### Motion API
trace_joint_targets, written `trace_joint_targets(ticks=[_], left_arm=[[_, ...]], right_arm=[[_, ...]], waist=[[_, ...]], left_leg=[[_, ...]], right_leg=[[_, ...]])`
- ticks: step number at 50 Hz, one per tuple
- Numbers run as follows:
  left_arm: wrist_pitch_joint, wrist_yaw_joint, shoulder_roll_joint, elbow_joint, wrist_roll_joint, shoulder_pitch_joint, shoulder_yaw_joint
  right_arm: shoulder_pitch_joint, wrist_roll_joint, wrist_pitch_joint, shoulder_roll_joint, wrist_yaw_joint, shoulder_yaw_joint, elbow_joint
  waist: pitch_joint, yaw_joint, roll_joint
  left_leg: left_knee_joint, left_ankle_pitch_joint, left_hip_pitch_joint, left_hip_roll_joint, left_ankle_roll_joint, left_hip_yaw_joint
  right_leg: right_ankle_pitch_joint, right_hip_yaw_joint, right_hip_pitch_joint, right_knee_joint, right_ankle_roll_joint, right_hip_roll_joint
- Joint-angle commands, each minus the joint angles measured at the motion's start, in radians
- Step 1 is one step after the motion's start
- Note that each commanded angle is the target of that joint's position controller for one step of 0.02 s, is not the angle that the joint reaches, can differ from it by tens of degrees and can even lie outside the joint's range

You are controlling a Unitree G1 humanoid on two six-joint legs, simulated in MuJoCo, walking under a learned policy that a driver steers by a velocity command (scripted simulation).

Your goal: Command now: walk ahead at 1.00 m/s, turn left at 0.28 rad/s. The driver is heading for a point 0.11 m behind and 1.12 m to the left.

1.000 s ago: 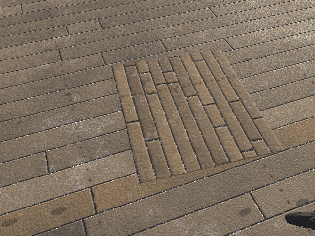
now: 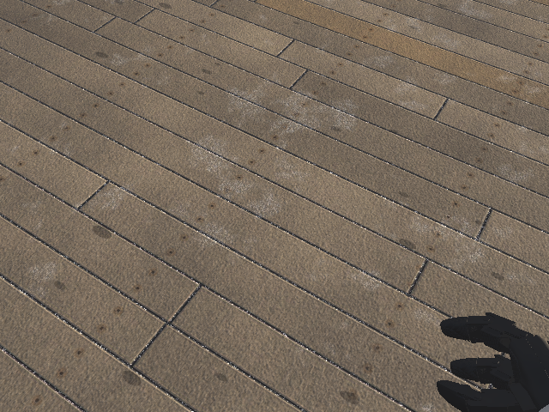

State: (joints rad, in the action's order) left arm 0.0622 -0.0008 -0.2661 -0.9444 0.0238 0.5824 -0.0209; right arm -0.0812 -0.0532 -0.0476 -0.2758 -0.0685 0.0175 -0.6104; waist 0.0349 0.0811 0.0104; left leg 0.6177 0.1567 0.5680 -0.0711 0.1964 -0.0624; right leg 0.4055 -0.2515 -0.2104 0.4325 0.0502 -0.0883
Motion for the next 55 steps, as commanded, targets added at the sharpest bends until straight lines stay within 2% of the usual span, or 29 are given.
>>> trace_joint_targets(ticks=[1,2,4,5,8,12,13,14,15,17,19,20,21,22,23,24,25,27,29,35,36,39,42,43,44,45,46,48,55], left_arm=[[0.012,0.01,-0.097,0.184,-0.007,-0.084,-0.021],[0.022,0.005,-0.17,0.236,-0.024,-0.136,-0.029],[0.029,0.004,-0.143,0.241,-0.027,-0.242,-0.018],[0.018,0.009,-0.126,0.236,-0.009,-0.257,-0.014],[-0.023,0.033,-0.093,0.218,0.022,-0.229,-0.008],[-0.006,0.043,-0.03,0.295,0.02,-0.425,0.02],[0.001,0.044,-0.021,0.297,0.014,-0.447,0.025],[0.051,0.03,-0.028,0.349,-0.03,-0.603,0.017],[0.068,0.028,-0.043,0.373,-0.034,-0.625,0.013],[0.074,0.016,-0.114,0.369,-0.023,-0.587,-0.014],[0.066,-0.001,-0.173,0.337,-0.013,-0.399,-0.043],[0.054,-0.014,-0.21,0.306,0.004,-0.227,-0.052],[0.045,-0.009,-0.224,0.307,0.056,-0.181,-0.034],[0.033,0.002,-0.171,0.339,0.033,-0.181,-0.029],[0.017,-0.002,-0.185,0.362,0.0,-0.302,-0.047],[-0.001,-0.019,-0.122,0.374,-0.011,-0.386,-0.037],[-0.009,-0.031,-0.083,0.36,-0.009,-0.439,-0.021],[-0.006,-0.026,-0.087,0.343,0.006,-0.519,-0.025],[0.009,-0.009,-0.113,0.323,-0.001,-0.543,-0.045],[0.022,-0.011,-0.212,0.275,-0.041,-0.527,-0.103],[0.006,0.008,-0.177,0.255,0.008,-0.443,-0.087],[-0.021,0.018,-0.225,0.262,0.011,-0.445,-0.102],[-0.05,0.023,-0.234,0.261,0.004,-0.439,-0.103],[-0.056,0.023,-0.2,0.259,0.008,-0.432,-0.094],[-0.061,0.026,-0.129,0.291,0.022,-0.483,-0.066],[-0.054,0.032,-0.058,0.4,0.027,-0.556,-0.04],[-0.036,0.033,-0.119,0.427,0.049,-0.61,-0.044],[-0.009,0.041,-0.167,0.394,0.035,-0.56,-0.047],[-0.044,0.053,-0.133,0.404,0.006,-0.642,-0.023]], right_arm=[[0.47,0.002,0.017,-0.315,0.059,-0.119,-0.104],[0.5,0.006,0.019,-0.321,0.064,-0.125,-0.085],[0.464,0.024,-0.006,-0.22,0.077,-0.113,-0.153],[0.425,0.023,-0.023,-0.18,0.078,-0.102,-0.163],[0.404,0.039,-0.05,-0.088,0.081,-0.069,-0.189],[0.417,0.058,-0.068,-0.1,0.062,-0.067,-0.235],[0.453,0.064,-0.07,-0.106,0.06,-0.071,-0.254],[0.487,0.111,-0.064,-0.091,0.081,-0.075,-0.239],[0.5,0.115,-0.054,-0.155,0.096,-0.087,-0.25],[0.523,0.091,-0.029,-0.205,0.111,-0.111,-0.254],[0.479,0.08,-0.008,-0.186,0.109,-0.113,-0.234],[0.425,0.063,-0.001,-0.139,0.105,-0.101,-0.185],[0.621,0.054,0.008,0.007,0.096,-0.063,-0.183],[0.727,0.068,0.017,-0.106,0.084,-0.076,-0.192],[0.635,0.105,0.034,-0.144,0.085,-0.09,-0.143],[0.507,0.097,0.053,-0.171,0.097,-0.099,-0.116],[0.458,0.098,0.074,-0.174,0.106,-0.111,-0.103],[0.488,0.101,0.108,-0.112,0.115,-0.112,-0.089],[0.458,0.102,0.113,-0.051,0.112,-0.1,-0.055],[0.309,0.088,0.083,-0.114,0.06,-0.122,-0.012],[0.269,-0.005,0.094,-0.09,0.017,-0.101,0.016],[0.198,0.021,0.098,-0.113,-0.03,-0.106,0.039],[0.265,0.02,0.088,-0.114,-0.022,-0.103,0.012],[0.399,0.015,0.077,-0.13,-0.008,-0.113,-0.051],[0.621,0.017,0.063,-0.204,0.016,-0.138,-0.122],[0.577,0.032,0.054,-0.306,0.034,-0.148,-0.078],[0.556,0.036,0.046,-0.293,0.049,-0.149,-0.048],[0.53,0.026,0.031,-0.238,0.065,-0.134,-0.056],[0.461,0.04,-0.023,-0.213,0.061,-0.126,-0.08]], waist=[[-0.344,-0.178,0.211],[-0.456,-0.218,0.116],[-0.11,-0.16,-0.015],[-0.055,-0.113,-0.048],[0.024,-0.034,-0.005],[0.095,-0.04,-0.005],[0.07,-0.065,0.012],[0.048,-0.126,-0.093],[0.033,-0.106,-0.073],[-0.014,-0.084,0.012],[-0.132,0.044,0.072],[-0.265,0.119,0.058],[-0.489,0.027,-0.264],[-0.677,0.027,-0.238],[-0.605,0.001,-0.229],[-0.441,0.004,-0.101],[-0.265,-0.036,-0.04],[-0.108,-0.115,-0.08],[-0.082,-0.125,-0.118],[-0.106,-0.107,-0.102],[-0.114,-0.105,-0.031],[-0.065,-0.091,-0.131],[-0.005,-0.128,-0.095],[-0.013,-0.182,0.007],[-0.022,-0.286,0.25],[0.033,-0.23,0.402],[0.041,-0.252,0.221],[0.016,-0.182,0.087],[0.072,-0.12,0.025]], left_leg=[[-0.107,0.288,-1.036,0.336,0.079,0.616],[-0.245,0.259,-1.075,0.405,0.152,0.855],[-0.318,0.061,-0.759,0.328,0.118,0.587],[-0.34,0.023,-0.619,0.278,0.089,0.509],[-0.418,-0.195,-0.42,0.221,0.077,0.379],[-0.424,-0.75,-0.261,0.082,0.02,0.139],[-0.42,-0.762,-0.259,0.07,0.006,0.14],[-0.401,-0.62,-0.275,0.119,-0.002,0.23],[-0.387,-0.586,-0.363,0.136,-0.009,0.258],[-0.288,-0.596,-0.474,0.14,-0.055,0.305],[-0.013,-0.66,-0.424,0.087,-0.131,0.302],[0.265,-0.45,-0.283,0.033,-0.181,0.293],[0.777,0.592,-0.063,-0.125,-0.245,0.25],[0.974,0.604,-0.022,-0.088,-0.264,0.356],[1.02,0.487,0.088,0.002,-0.277,0.308],[0.935,0.392,0.118,0.062,-0.288,0.208],[0.913,0.355,0.114,0.086,-0.297,0.167],[0.781,0.352,0.001,0.135,-0.293,0.147],[0.569,0.296,-0.054,0.188,-0.271,0.111],[0.282,0.072,-0.077,0.222,-0.171,0.065],[0.221,0.084,-0.119,0.173,-0.141,0.009],[0.146,0.159,-0.147,0.149,-0.111,-0.057],[0.003,0.199,-0.267,0.107,-0.074,-0.112],[-0.054,0.239,-0.422,0.064,-0.049,-0.079],[-0.191,0.45,-0.608,0.157,0.019,0.202],[-0.378,0.638,-0.729,0.312,0.137,0.754],[-0.452,0.532,-0.758,0.385,0.171,0.836],[-0.398,0.386,-0.698,0.334,0.144,0.65],[-0.474,0.054,-0.461,0.153,0.1,0.419]], right_leg=[[0.075,0.086,0.824,1.009,-0.081,0.036],[0.048,0.276,0.955,1.137,-0.105,0.071],[-0.079,0.286,1.007,0.986,-0.106,-0.012],[-0.081,0.301,0.943,0.901,-0.1,-0.043],[-0.058,0.289,0.843,0.754,-0.061,-0.074],[-0.342,0.164,0.694,0.348,-0.04,-0.002],[-0.473,0.143,0.614,0.262,-0.045,0.04],[-0.538,0.206,0.595,0.186,-0.031,0.079],[-0.576,0.223,0.616,0.078,-0.035,0.103],[-0.639,0.253,0.548,-0.004,-0.053,0.139],[-0.707,0.247,0.269,0.005,-0.075,0.138],[-0.962,0.35,-0.002,0.104,-0.12,-0.016],[-1.502,0.667,-0.276,0.226,-0.31,-0.394],[-1.486,0.831,-0.341,0.217,-0.389,-0.464],[-1.038,0.817,-0.257,0.123,-0.403,-0.461],[-0.839,0.691,-0.066,0.036,-0.358,-0.366],[-0.773,0.576,0.136,-0.015,-0.326,-0.306],[-0.678,0.396,0.429,-0.117,-0.292,-0.239],[-0.363,0.293,0.542,-0.221,-0.273,-0.209],[0.029,0.251,0.412,-0.335,-0.25,-0.265],[0.066,0.183,0.434,-0.291,-0.195,-0.264],[0.229,0.136,0.424,-0.289,-0.134,-0.264],[0.267,0.056,0.434,-0.164,-0.11,-0.256],[0.168,-0.022,0.51,0.066,-0.095,-0.191],[0.081,-0.083,0.738,0.527,-0.061,-0.093],[0.242,0.078,1.197,0.78,-0.006,0.086],[0.177,0.227,1.315,0.847,-0.001,0.049],[0.016,0.265,1.207,0.76,-0.001,-0.017],[-0.253,0.237,0.915,0.353,0.045,0.029]])
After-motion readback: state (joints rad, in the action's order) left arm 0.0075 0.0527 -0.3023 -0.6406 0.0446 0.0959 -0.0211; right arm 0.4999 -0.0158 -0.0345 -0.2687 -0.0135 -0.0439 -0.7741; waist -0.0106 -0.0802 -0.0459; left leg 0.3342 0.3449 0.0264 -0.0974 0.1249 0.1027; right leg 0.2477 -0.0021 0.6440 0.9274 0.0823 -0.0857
